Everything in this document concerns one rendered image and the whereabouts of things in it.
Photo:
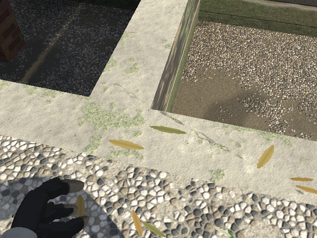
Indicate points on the robot left hand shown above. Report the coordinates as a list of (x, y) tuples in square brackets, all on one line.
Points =
[(36, 214)]

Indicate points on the robot left forearm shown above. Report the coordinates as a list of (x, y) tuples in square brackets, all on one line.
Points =
[(19, 232)]

